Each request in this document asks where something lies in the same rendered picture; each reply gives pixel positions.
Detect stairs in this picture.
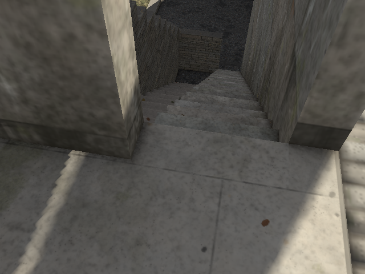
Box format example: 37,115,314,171
154,69,279,142

